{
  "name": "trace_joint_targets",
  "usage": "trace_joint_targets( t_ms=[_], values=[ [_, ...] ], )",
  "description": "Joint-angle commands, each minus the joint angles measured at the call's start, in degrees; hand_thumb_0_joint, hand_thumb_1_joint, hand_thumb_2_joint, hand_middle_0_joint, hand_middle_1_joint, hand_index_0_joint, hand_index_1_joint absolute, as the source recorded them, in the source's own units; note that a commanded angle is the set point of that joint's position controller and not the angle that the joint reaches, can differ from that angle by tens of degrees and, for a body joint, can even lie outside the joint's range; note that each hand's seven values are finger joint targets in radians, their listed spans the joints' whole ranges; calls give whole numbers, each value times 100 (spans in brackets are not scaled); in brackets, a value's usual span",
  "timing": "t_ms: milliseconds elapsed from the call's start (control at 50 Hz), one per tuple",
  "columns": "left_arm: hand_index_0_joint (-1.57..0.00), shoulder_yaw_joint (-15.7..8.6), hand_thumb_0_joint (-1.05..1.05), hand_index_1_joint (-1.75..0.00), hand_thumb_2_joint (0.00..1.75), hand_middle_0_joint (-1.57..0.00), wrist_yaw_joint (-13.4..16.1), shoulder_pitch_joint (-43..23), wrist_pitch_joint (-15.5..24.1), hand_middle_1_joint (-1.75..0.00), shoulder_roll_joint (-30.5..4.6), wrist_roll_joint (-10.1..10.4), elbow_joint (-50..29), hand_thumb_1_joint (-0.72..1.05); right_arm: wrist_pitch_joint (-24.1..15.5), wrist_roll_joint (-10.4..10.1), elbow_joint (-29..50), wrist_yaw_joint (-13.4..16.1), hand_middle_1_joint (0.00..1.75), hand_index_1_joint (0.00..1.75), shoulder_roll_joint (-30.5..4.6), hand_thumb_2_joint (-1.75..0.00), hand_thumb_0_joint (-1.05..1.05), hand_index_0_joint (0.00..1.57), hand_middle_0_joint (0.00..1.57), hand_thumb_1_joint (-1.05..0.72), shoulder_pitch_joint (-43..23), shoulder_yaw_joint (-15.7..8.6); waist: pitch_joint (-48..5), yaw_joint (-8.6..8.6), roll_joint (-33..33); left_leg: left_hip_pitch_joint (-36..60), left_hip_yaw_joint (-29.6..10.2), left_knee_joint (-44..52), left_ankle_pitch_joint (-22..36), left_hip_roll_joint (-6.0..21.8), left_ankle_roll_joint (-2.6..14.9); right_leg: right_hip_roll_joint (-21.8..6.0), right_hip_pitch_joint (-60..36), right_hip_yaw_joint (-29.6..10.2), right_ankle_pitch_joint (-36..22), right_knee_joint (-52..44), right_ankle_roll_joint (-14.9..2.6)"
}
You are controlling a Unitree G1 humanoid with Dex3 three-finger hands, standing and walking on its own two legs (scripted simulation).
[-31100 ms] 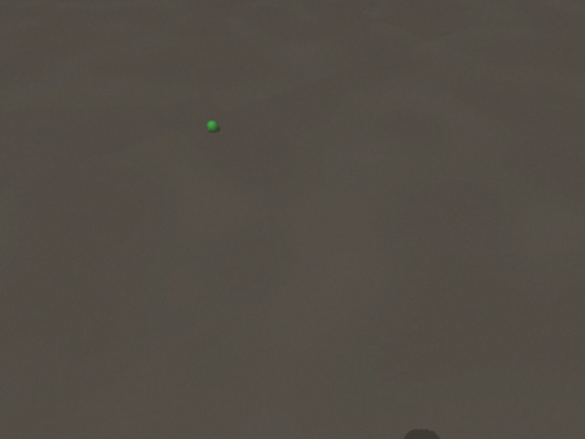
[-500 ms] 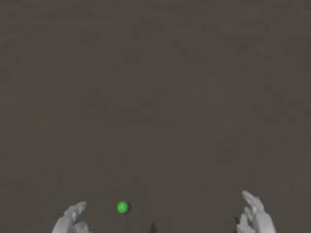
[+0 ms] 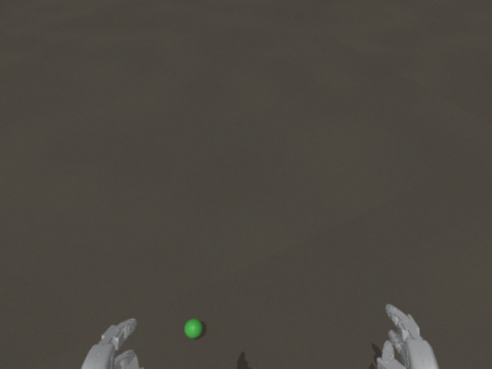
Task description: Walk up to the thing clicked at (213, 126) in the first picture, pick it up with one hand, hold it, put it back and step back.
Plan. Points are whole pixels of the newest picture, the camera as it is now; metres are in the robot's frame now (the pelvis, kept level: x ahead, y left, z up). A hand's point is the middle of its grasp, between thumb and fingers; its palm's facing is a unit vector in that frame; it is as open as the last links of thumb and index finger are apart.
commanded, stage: home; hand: left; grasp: from above
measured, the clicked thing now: (193, 328) +0.43 +0.21 -0.68
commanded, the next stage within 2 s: stand in 0.42 s
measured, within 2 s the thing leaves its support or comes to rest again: neither
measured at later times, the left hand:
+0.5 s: hand out of the picture +0.17 +0.18 -0.05, palm faces +0.04 -0.98 -0.21, open 7.4 cm
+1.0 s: hand out of the picture +0.04 +0.25 -0.11, palm faces +0.05 -0.95 -0.32, open 7.4 cm
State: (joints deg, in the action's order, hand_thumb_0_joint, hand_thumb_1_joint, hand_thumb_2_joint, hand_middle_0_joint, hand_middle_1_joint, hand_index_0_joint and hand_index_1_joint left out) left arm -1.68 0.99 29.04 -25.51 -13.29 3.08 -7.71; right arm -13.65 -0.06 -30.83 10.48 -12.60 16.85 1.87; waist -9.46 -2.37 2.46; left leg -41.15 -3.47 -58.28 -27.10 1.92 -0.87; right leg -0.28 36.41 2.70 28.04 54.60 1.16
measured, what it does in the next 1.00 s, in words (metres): rises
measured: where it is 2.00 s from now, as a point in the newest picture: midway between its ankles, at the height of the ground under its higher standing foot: outside the picture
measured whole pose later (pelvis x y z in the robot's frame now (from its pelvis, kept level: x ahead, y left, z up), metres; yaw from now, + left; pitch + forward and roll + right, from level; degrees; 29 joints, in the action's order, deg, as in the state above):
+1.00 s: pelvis +0.00 +0.02 +0.05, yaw +1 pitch -3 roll -1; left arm -2.7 1.7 13.7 -1.9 -16.4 -2.3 55.6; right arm -0.1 2.6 -57.2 0.8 -15.8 10.5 -2.0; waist 2.9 1.3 -0.2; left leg -14.9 -1.5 -33.2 -15.8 -1.0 1.0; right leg -3.2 11.0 1.6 17.3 30.9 2.7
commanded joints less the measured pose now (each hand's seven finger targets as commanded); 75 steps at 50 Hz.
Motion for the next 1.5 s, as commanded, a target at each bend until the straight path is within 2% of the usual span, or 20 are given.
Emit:
trace_joint_targets(
  t_ms=[0,120,380,480,500,520,540,580,600,640,700,800,840,940,1020,1140,1200,1300,1400,1480],
  values=[
    [-20,-305,0,-30,90,-20,75,-101,291,-30,-558,-46,-1090,90,-346,-14,942,96,30,30,-709,-90,0,20,20,-90,-383,-323,-427,-22,-25,752,161,904,1164,-155,159,141,-146,92,-1188,-942,-88],
    [-20,-333,0,-30,90,-20,73,-170,281,-30,-584,-15,-1159,90,-339,-28,931,91,30,30,-735,-90,0,20,20,-90,-392,-331,-315,7,94,670,75,1054,815,-130,148,159,-44,141,-832,-921,-123],
    [-20,-431,0,-30,90,-20,81,-108,298,-30,-657,-3,-1229,90,-324,-38,941,90,30,30,-707,-90,0,20,20,-90,-346,-326,-488,14,-20,715,114,887,1179,-153,168,141,-174,105,-1199,-907,-95],
    [-20,-347,0,-30,90,-20,84,-79,301,-30,-589,-11,-1219,90,-307,-31,928,87,30,30,-732,-90,0,20,20,-90,-325,-355,-529,3,83,830,104,910,1393,-123,141,158,-169,128,-1355,-830,-112],
    [-20,-350,0,-30,90,-20,296,-1686,1474,-30,-1046,-704,792,90,316,644,-512,-255,30,30,-1314,-90,0,20,20,-90,-706,-524,819,475,-248,743,-176,1382,2400,40,439,-357,-1426,-242,-1241,-1121,-240],
    [-20,-475,0,-30,90,-20,265,-1231,1843,-30,-1149,-731,1854,90,541,646,-526,-449,30,30,-1372,-90,0,20,20,-90,-762,-615,319,427,-536,1135,19,1331,2405,-23,480,-411,-1535,-576,-1249,-1239,-448],
    [-20,-425,0,-30,90,-20,227,-1134,2038,-30,-1174,-694,2117,90,657,683,-360,-544,30,30,-1412,-90,0,20,20,-90,-824,-639,329,348,-650,1306,-61,1282,2409,-43,491,-384,-1258,-756,-1576,-1412,-557],
    [-20,-351,0,-30,90,-20,190,-1345,2253,-30,-1240,-723,2615,90,740,473,-672,-734,30,30,-1263,-90,0,20,20,-90,-697,-627,51,328,-452,1707,-16,1464,2291,-77,443,-567,-1720,-842,-1964,-1330,-517],
    [-20,-349,0,-30,90,-20,160,-1530,2252,-30,-1177,-677,2854,90,771,371,-813,-826,30,30,-1239,-90,0,20,20,-90,-668,-609,211,364,-431,1808,-12,1616,2022,-95,436,-537,-1573,-750,-1718,-1448,-421],
    [-20,-383,0,-30,90,-20,172,-1574,2305,-30,-1155,-593,3370,90,819,274,-987,-920,30,30,-1250,-90,0,20,20,-90,-798,-667,73,435,-301,2070,-115,1677,2326,-43,428,-516,-1755,-624,-1939,-1550,-325],
    [-20,-388,0,-30,90,-20,189,-1906,2432,-30,-1178,-591,4032,90,956,303,-1288,-945,30,30,-1221,-90,0,20,20,-90,-827,-673,331,349,-381,2296,-143,2020,1955,-36,448,-563,-1692,-659,-1533,-1917,-277],
    [-20,-343,0,-30,90,-20,158,-1741,2538,-30,-1051,-559,5024,90,1055,307,-1688,-929,30,30,-1314,-90,0,20,20,-90,-1004,-680,727,464,88,2384,-577,2918,1515,227,484,-385,-2102,-332,-1349,-2276,-166],
    [-20,-338,0,-30,90,-20,150,-1808,2577,-30,-1109,-564,5317,90,1090,283,-1856,-909,30,30,-1320,-90,0,20,20,-90,-939,-656,753,393,-60,2520,-494,3021,1746,189,426,-450,-2328,-392,-1638,-2519,-182],
    [-20,-311,0,-30,90,-20,162,-1866,2594,-30,-1207,-524,5898,90,1183,223,-2237,-867,30,30,-1409,-90,0,20,20,-90,-949,-662,953,333,20,2896,-546,3520,1654,255,356,-487,-2543,-360,-1617,-3001,-156],
    [-20,-278,0,-30,90,-20,167,-1860,2618,-30,-1255,-496,6280,90,1186,179,-2500,-840,30,30,-1411,-90,0,20,20,-90,-842,-646,896,301,-96,3224,-440,3631,2392,280,311,-574,-2854,-382,-1968,-3244,-122],
    [-20,-231,0,-30,90,-20,164,-1896,2609,-30,-1304,-517,6652,90,1245,150,-2742,-845,30,30,-1419,-90,0,20,20,-90,-913,-625,1138,297,-158,3233,-431,3924,1975,266,263,-605,-2943,-373,-1756,-3557,-98],
    [-20,-209,0,-30,90,-20,154,-1862,2583,-30,-1291,-531,6789,90,1284,156,-2808,-861,30,30,-1437,-90,0,20,20,-90,-1016,-620,1443,326,-154,3083,-530,4151,1242,281,235,-552,-2787,-317,-1316,-3649,-80],
    [-20,-230,0,-30,90,-20,136,-1944,2609,-30,-1381,-506,6869,90,1292,159,-2898,-885,30,30,-1471,-90,0,20,20,-90,-987,-620,1322,306,-107,2998,-529,4240,1059,300,256,-612,-2957,-382,-1358,-3711,-89],
    [-20,-212,0,-30,90,-20,113,-1954,2626,-30,-1426,-515,6945,90,1301,147,-2924,-920,30,30,-1482,-90,0,20,20,-90,-1031,-605,1520,292,-224,3015,-485,4192,969,285,237,-615,-2697,-441,-865,-3892,-96],
    [-20,-216,0,-30,90,-20,97,-1988,2653,-30,-1466,-498,6947,90,1297,143,-2940,-933,30,30,-1515,-90,0,20,20,-90,-1063,-573,1384,306,-178,2961,-514,4197,1069,296,257,-626,-2880,-439,-1083,-3871,-104]
  ],
)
